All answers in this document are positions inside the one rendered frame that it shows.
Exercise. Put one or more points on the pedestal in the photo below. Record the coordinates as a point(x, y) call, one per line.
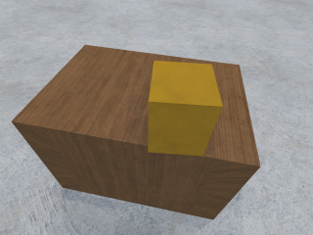
point(90, 126)

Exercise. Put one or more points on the carton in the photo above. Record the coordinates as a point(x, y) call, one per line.
point(184, 106)

